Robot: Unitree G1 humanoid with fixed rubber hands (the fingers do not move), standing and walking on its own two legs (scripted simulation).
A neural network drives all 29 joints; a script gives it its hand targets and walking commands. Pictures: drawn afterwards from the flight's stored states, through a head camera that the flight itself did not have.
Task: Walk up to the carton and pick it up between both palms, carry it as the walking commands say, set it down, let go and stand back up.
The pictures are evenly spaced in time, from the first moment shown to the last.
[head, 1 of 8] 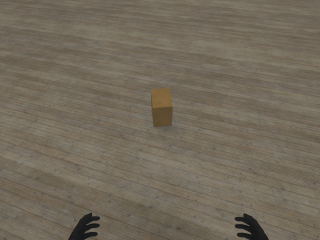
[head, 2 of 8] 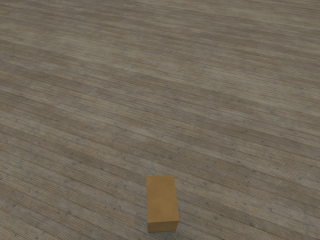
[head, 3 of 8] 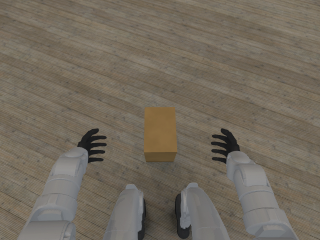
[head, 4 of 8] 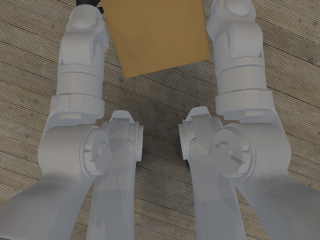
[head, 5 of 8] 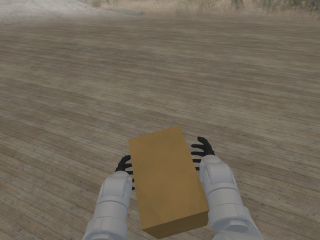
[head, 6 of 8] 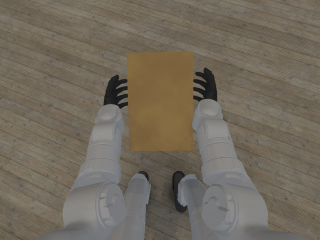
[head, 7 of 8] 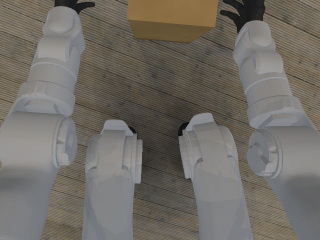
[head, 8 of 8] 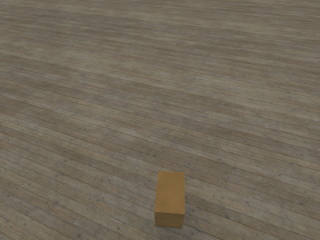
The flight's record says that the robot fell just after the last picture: no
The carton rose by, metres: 0.68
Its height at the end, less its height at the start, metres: +0.00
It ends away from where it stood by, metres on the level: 0.19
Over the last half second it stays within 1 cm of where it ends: yes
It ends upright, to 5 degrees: yes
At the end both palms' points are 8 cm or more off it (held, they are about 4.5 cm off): yes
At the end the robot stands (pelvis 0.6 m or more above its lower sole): yes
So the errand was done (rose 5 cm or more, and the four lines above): yes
